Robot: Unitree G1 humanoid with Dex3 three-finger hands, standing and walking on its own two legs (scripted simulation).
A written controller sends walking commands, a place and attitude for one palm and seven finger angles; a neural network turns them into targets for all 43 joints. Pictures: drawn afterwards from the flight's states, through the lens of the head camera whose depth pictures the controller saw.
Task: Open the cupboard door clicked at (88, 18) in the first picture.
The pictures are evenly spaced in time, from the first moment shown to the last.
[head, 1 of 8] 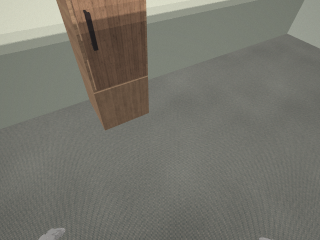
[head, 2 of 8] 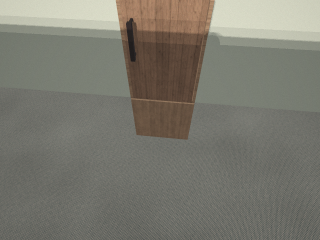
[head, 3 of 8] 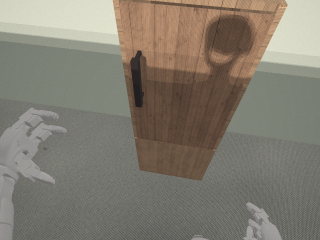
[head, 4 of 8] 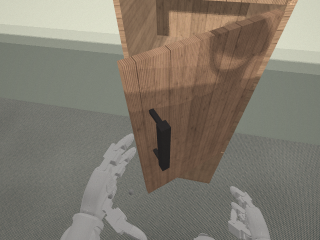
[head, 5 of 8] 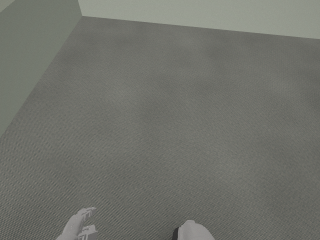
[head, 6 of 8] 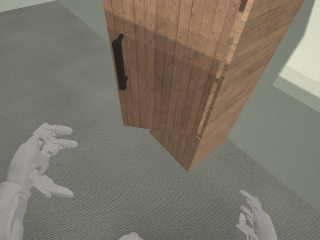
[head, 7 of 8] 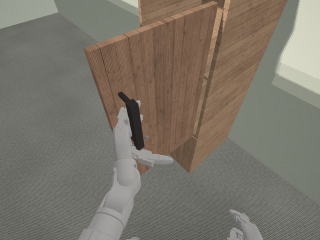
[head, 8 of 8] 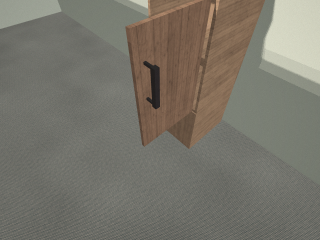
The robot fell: no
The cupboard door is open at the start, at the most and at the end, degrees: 0 90 90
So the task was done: yes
